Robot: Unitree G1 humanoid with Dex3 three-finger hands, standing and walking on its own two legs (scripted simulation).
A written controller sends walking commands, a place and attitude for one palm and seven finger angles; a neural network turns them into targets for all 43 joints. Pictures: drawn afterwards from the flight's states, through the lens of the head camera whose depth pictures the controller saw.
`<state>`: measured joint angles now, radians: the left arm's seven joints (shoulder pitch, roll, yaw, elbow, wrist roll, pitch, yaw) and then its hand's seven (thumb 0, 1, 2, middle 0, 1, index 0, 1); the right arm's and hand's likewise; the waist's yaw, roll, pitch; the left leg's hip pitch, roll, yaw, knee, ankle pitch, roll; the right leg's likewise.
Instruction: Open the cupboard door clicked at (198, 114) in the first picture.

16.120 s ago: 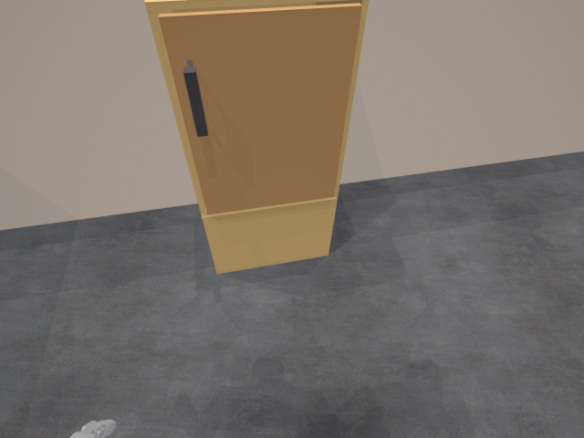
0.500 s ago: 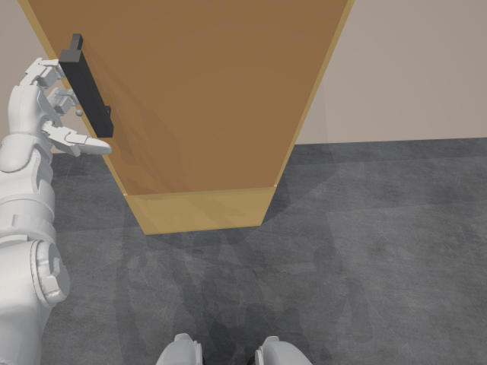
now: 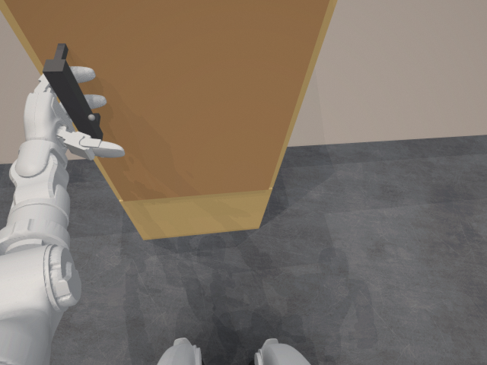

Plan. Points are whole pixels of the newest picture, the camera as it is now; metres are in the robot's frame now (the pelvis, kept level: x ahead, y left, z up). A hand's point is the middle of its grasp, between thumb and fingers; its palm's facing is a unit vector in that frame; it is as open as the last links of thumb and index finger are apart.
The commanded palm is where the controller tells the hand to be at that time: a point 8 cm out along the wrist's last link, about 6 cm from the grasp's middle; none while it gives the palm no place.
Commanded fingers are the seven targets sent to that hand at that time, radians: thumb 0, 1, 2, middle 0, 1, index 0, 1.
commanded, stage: slide the fingers in behind the handle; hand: left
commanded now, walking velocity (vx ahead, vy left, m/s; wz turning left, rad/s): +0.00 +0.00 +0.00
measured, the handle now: (79, 98) +0.54 +0.24 +0.09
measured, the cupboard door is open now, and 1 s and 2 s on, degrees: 0 0 34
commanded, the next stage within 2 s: close the thumb around the handle in 0.32 s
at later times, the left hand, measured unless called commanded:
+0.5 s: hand (88, 119) +0.49 +0.22 +0.09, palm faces +0.06 -1.00 +0.00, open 13.8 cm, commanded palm +0.47 +0.27 +0.09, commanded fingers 0.00 -0.22 0.42 -0.32 -1.23 -0.32 -1.23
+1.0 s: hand (92, 117) +0.49 +0.21 +0.09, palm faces +0.05 -1.00 +0.00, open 6.1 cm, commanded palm +0.46 +0.26 +0.09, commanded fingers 0.00 0.90 0.90 -0.40 -1.35 -0.40 -1.35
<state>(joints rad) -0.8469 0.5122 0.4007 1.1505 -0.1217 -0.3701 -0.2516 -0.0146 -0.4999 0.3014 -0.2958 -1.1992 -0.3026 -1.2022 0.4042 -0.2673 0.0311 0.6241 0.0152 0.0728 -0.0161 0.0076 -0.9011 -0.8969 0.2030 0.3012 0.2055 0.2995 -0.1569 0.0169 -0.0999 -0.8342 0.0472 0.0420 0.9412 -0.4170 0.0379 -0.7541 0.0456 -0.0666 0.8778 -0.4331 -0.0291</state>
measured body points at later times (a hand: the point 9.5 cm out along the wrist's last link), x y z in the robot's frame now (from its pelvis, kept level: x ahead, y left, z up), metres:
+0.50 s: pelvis +0.00 +0.00 +0.00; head +0.11 +0.02 +0.44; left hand +0.48 +0.27 +0.09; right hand +0.01 -0.27 -0.11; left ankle +0.02 +0.09 -0.69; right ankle -0.01 -0.11 -0.69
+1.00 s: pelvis +0.00 +0.01 +0.00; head +0.10 +0.03 +0.44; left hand +0.48 +0.27 +0.09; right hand +0.01 -0.26 -0.11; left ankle +0.02 +0.09 -0.69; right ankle -0.01 -0.11 -0.69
